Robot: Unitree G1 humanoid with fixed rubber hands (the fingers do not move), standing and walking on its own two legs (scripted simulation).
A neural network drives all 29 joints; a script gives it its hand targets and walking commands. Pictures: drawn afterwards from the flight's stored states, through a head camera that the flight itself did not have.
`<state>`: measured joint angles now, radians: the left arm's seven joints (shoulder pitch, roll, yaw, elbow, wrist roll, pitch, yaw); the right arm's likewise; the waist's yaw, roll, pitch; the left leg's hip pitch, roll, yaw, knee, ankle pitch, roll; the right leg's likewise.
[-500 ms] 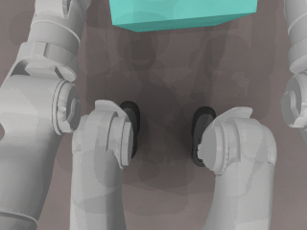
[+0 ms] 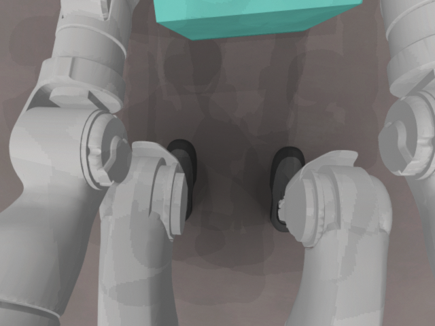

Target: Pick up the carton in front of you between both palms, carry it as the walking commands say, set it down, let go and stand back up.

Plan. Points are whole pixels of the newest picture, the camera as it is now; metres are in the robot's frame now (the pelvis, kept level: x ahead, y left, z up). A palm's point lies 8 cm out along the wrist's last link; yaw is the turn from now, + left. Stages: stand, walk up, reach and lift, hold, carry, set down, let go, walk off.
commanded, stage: reach and lift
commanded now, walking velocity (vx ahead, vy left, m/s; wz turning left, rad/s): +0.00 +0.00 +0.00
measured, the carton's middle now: out of the picture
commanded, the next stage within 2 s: none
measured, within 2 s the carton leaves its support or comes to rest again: leaves its support in 0.20 s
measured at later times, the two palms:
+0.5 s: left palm out of the picture +0.53 +0.13 -0.01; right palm out of the picture +0.53 -0.17 -0.01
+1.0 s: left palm out of the picture +0.49 +0.13 +0.13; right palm out of the picture +0.49 -0.17 +0.12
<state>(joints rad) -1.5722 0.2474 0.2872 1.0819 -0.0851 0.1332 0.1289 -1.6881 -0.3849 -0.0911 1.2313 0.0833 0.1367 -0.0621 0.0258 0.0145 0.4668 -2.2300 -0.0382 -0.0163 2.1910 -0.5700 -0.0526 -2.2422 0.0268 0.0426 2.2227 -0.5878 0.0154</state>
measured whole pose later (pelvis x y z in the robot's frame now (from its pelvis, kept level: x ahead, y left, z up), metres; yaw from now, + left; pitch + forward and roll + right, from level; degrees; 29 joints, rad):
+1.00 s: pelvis +0.01 +0.01 +0.17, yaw -3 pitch +42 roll +1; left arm -0.95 -0.06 0.49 0.57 0.22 0.44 0.06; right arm -0.99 -0.01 -0.44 0.64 -0.23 0.44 -0.01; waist 0.01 0.01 -0.19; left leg -1.86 -0.05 -0.06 1.61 -0.48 -0.05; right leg -1.87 0.06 0.07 1.61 -0.47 0.04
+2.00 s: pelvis +0.09 +0.01 +0.40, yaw -3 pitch +1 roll +0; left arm -0.29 -0.16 0.28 0.38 0.25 0.56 0.01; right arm -0.28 0.16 -0.27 0.37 -0.26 0.56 0.00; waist 0.00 0.00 -0.07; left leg -0.29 -0.02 -0.07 0.51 -0.24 -0.01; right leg -0.29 0.02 0.07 0.51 -0.23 0.01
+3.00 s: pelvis +0.10 +0.01 +0.41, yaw -3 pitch -6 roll +0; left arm -0.26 -0.15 0.23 0.26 0.28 0.69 -0.01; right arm -0.25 0.15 -0.22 0.25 -0.27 0.69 0.01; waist 0.00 0.00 0.03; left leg -0.07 -0.01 -0.07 0.36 -0.20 -0.01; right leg -0.07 0.01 0.07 0.36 -0.19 0.01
